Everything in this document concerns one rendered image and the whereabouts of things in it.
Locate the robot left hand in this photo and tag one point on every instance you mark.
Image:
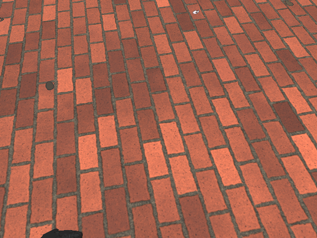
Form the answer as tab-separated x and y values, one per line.
55	233

